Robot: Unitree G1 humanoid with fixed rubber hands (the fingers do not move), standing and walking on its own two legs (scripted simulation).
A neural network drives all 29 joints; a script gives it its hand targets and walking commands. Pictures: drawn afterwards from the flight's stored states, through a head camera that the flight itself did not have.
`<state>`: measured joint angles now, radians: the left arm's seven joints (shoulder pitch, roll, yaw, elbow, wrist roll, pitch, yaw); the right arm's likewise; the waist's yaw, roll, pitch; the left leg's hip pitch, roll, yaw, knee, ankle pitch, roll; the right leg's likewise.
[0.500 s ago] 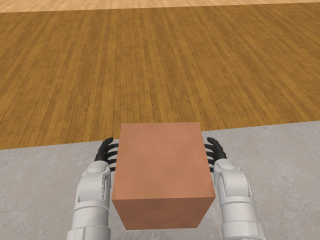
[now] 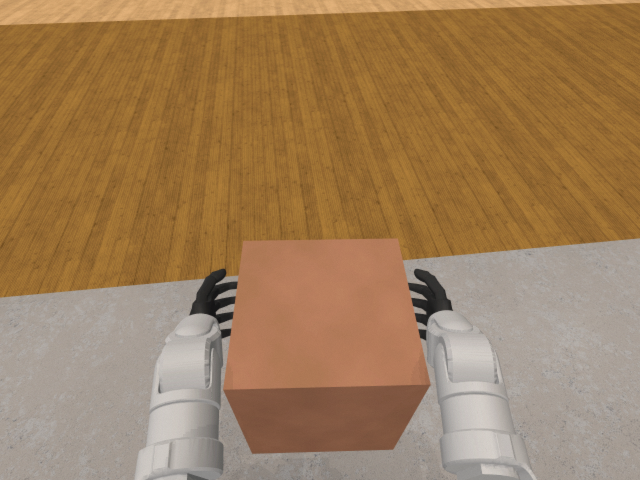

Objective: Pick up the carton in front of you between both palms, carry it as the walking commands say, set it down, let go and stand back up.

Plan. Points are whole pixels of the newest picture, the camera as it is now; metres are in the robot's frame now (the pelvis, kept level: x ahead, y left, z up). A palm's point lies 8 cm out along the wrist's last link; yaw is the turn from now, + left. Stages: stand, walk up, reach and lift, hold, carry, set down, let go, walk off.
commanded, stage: hold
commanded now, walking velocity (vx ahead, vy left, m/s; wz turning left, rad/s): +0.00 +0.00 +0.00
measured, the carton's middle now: (322, 350) +0.29 +0.00 -0.02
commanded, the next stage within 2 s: carry in 0.64 s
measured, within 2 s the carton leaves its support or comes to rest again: neither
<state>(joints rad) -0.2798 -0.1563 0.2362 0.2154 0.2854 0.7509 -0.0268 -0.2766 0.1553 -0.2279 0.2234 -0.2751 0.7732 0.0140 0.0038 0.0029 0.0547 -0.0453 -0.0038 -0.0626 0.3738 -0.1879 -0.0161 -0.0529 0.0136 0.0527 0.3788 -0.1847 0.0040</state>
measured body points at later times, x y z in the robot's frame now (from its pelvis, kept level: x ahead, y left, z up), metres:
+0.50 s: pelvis +0.01 +0.00 +0.00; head -0.03 +0.00 +0.45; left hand +0.30 +0.16 +0.04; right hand +0.30 -0.15 +0.04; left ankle +0.02 +0.13 -0.74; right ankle +0.03 -0.12 -0.74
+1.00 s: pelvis +0.09 -0.01 -0.01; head +0.06 -0.01 +0.44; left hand +0.37 +0.15 +0.08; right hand +0.37 -0.15 +0.08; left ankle +0.08 +0.11 -0.73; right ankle +0.03 -0.13 -0.74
